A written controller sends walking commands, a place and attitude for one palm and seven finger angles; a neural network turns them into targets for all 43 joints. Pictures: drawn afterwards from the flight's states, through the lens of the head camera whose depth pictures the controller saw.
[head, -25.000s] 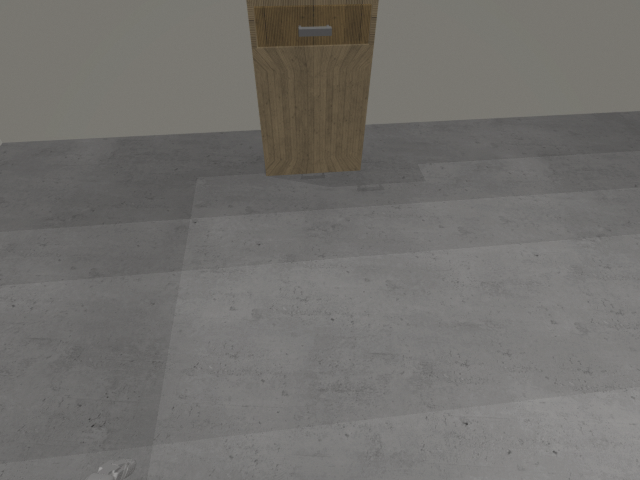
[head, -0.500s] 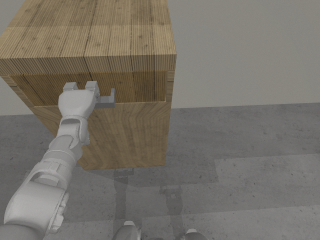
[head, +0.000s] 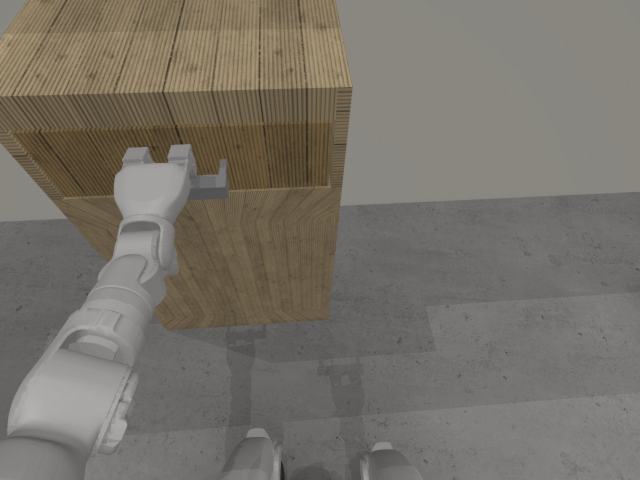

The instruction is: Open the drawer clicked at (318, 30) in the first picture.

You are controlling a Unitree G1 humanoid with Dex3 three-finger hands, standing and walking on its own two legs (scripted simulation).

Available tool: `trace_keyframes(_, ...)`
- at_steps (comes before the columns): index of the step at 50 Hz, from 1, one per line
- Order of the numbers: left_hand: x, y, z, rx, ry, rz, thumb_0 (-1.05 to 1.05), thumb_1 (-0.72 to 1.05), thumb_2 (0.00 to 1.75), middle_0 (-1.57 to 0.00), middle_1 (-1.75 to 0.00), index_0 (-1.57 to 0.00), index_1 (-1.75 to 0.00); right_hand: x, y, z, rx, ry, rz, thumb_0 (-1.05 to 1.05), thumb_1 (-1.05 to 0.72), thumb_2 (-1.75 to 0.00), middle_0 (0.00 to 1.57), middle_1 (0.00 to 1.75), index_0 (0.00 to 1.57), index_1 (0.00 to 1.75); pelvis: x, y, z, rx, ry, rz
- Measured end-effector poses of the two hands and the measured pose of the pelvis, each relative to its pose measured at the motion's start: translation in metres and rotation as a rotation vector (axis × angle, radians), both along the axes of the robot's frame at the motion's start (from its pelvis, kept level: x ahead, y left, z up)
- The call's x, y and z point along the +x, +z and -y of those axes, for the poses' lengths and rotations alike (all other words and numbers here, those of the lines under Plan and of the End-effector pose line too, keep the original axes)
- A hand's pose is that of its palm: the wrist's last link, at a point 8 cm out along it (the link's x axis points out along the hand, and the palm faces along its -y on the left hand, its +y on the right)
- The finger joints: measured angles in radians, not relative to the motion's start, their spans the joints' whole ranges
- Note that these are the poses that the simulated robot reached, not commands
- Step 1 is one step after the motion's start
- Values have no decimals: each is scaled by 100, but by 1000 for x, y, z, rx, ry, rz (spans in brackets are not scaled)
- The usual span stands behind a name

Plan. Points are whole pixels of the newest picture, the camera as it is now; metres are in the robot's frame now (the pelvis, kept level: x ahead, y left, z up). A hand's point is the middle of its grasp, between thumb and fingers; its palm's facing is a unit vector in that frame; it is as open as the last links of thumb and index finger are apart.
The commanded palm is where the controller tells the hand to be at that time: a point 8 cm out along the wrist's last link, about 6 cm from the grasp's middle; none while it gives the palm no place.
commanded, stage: lift the fingers back up to retry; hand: left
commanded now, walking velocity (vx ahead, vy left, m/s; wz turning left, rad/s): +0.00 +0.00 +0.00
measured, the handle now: (186, 177) +0.54 +0.21 +0.01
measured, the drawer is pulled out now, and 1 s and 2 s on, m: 0.00 0.00 0.00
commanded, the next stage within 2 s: re-aim the fingers above the handle in 0.74 s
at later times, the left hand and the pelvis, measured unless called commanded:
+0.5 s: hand (180, 186) +0.48 +0.19 +0.06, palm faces +0.05 -0.04 -1.00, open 13.8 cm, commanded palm +0.44 +0.20 +0.12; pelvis +0.04 -0.01 +0.03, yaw -1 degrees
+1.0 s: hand (162, 196) +0.45 +0.20 +0.08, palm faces +0.04 -0.03 -1.00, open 13.8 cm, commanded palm +0.43 +0.21 +0.13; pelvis +0.07 -0.03 +0.04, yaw +1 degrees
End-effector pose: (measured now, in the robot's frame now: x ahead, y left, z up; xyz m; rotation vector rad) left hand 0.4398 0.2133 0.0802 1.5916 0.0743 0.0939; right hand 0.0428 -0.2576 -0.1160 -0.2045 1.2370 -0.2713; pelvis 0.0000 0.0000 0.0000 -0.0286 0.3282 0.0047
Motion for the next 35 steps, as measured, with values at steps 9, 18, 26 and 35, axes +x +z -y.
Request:
trace_keyframes(9, 3, 3, 1, -5, 10, -21, 0, -49, 30, -31, -129, -29, -127, 11, 5, -2, 5, -2, 14, 0, -91, -90, 20, 30, 20, 30, 6, 7, 0, 0, 4, 10)
trace_keyframes(18, 8, 12, 14, -69, -44, -52, 0, -48, 30, -32, -124, -31, -123, 30, 20, 2, 2, -24, 35, 0, -91, -90, 20, 30, 20, 30, 26, 22, 1, 3, -6, 42)
trace_keyframes(26, 18, 36, 19, -58, -45, 45, 0, -48, 30, -32, -121, -32, -121, 55, 27, 8, 25, -30, 50, 0, -91, -90, 20, 30, 20, 30, 45, 32, 7, 10, -16, 60)
trace_keyframes(35, 11, 48, 10, -51, 65, -46, 0, -48, 30, -32, -120, -31, -120, 100, 34, 14, 68, -4, 101, 0, -91, -90, 20, 30, 20, 30, 66, 44, 16, 25, -11, 100)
